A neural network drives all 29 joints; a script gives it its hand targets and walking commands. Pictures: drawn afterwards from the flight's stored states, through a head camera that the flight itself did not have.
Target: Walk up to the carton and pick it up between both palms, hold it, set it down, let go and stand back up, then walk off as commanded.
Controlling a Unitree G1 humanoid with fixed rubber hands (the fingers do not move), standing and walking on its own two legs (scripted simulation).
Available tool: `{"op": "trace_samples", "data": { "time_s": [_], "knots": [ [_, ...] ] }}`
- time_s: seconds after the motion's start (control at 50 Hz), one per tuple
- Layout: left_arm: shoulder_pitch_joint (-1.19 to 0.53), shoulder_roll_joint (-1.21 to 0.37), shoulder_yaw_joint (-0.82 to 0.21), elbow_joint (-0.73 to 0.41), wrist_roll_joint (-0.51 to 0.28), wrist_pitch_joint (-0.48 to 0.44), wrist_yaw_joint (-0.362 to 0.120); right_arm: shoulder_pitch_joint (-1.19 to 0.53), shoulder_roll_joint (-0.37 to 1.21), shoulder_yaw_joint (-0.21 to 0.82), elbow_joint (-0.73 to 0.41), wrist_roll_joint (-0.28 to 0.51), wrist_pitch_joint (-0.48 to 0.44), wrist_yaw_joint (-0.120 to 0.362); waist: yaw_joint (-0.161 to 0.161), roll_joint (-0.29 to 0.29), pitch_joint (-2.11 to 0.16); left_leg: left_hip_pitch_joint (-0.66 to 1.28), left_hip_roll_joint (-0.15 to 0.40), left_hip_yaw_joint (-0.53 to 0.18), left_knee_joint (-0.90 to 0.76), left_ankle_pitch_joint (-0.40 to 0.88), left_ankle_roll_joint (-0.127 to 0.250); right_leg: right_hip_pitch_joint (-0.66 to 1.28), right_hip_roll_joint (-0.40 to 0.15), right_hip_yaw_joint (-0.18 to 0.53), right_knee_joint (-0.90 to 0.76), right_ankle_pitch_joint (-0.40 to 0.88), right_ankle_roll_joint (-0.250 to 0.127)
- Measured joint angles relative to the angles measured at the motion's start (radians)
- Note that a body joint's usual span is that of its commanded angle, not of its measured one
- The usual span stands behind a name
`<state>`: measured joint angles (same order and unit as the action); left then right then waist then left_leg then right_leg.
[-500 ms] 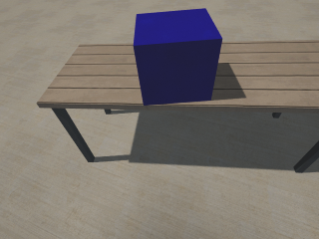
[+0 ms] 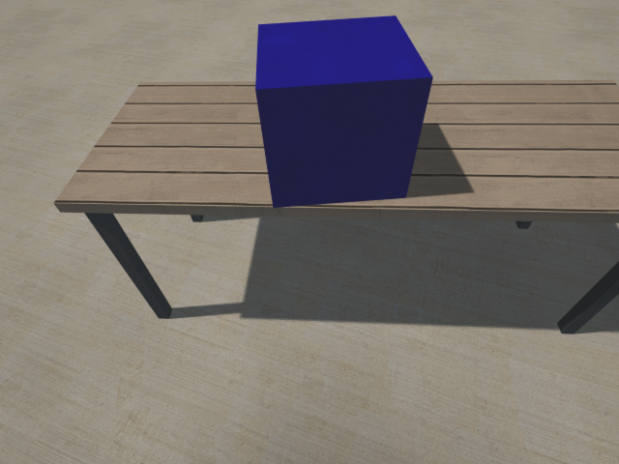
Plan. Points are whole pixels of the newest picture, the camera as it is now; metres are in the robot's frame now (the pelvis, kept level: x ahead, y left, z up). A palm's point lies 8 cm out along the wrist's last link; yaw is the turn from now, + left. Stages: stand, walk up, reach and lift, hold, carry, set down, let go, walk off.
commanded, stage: walk up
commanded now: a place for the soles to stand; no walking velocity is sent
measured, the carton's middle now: (333, 112) +0.83 -0.02 +0.02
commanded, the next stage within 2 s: none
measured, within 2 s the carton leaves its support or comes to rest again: neither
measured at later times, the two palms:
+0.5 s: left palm out of the picture +0.09 +0.31 -0.10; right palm out of the picture +0.09 -0.28 -0.10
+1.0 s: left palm out of the picture +0.12 +0.33 -0.10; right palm out of the picture +0.08 -0.27 -0.10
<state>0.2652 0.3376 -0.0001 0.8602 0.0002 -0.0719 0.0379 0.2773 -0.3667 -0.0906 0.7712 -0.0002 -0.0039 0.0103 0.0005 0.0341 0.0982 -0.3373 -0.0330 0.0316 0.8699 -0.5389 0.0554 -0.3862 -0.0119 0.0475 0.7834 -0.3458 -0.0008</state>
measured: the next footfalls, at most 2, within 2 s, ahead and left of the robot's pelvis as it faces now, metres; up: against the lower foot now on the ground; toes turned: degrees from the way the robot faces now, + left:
right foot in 1.28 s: +0.23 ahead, -0.12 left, +0.00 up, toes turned -3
left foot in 1.82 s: +0.36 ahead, +0.12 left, +0.00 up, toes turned +3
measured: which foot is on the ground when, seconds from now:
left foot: down 0.00-1.00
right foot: down 0.00-0.90, up 0.92-1.00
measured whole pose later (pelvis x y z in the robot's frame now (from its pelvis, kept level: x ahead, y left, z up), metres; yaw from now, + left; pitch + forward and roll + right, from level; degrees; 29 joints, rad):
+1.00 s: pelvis +0.03 +0.04 +0.00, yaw -1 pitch -5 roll -1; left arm 0.24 0.34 0.00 0.87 0.00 -0.02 0.00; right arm 0.33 -0.37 -0.09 0.79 0.00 -0.04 0.03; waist 0.00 0.02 0.08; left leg -0.25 -0.02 0.03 0.78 -0.46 0.05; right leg -0.42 -0.01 0.05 1.03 -0.46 -0.01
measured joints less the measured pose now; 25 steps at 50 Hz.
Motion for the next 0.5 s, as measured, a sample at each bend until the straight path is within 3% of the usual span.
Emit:
{"op": "trace_samples", "data": {
  "time_s": [0.1,0.24,0.32,0.44,0.5],
  "knots": [
    [-0.023,0.0,0.0,0.001,0.0,0.035,0.0,0.0,0.0,0.0,0.005,0.0,0.0,0.004,0.0,-0.002,0.0,0.026,0.002,0.004,-0.072,0.125,0.0,0.0,0.0,0.002,0.024,-0.038,0.008],
    [-0.033,0.0,0.0,0.0,0.0,0.037,0.0,0.002,0.0,0.0,0.006,0.0,-0.004,0.002,0.0,-0.003,-0.008,0.03,0.002,0.006,-0.073,0.1,0.0,-0.001,0.0,0.002,0.062,-0.121,0.003],
    [-0.03,0.0,0.0,0.004,0.0,0.009,0.0,-0.001,0.0,0.0,0.006,0.0,-0.004,0.002,0.0,-0.001,-0.005,0.029,0.003,0.01,-0.07,0.097,-0.003,0.012,0.001,-0.013,0.0,0.006,0.008],
    [-0.012,0.0,0.0,0.004,0.0,-0.008,0.003,-0.02,0.0,0.0,0.006,0.0,-0.001,0.0,0.0,-0.001,-0.004,0.003,0.005,-0.001,-0.002,-0.01,-0.003,0.012,-0.003,-0.003,0.0,-0.022,0.01],
    [-0.018,0.0,0.0,0.004,0.0,0.005,0.004,-0.02,0.0,0.0,0.005,0.0,-0.001,0.002,0.0,0.0,0.0,0.025,0.012,-0.006,-0.079,0.098,-0.003,0.011,-0.004,-0.004,0.006,-0.023,0.023]
  ]
}}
